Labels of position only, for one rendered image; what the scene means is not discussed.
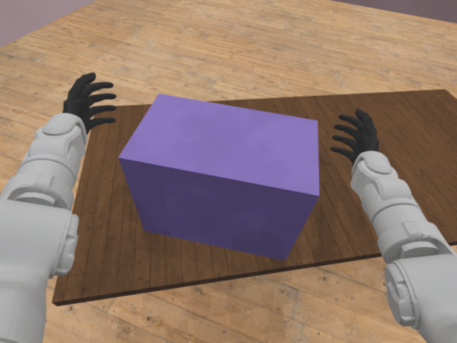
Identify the carton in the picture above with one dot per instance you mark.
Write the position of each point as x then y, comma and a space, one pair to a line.
222, 175

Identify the table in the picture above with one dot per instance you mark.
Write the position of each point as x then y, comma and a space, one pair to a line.
115, 257

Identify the robot right hand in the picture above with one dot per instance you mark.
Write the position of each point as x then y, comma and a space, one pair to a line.
365, 136

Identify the robot left forearm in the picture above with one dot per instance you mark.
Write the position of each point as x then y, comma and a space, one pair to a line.
50, 167

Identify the robot left hand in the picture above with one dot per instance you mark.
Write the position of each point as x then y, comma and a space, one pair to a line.
79, 101

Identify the right robot upper arm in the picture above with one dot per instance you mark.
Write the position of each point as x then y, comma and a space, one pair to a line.
422, 293

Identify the robot right forearm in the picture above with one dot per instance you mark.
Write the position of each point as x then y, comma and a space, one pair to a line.
402, 229

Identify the left robot upper arm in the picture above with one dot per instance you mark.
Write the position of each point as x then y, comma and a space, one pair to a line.
37, 242

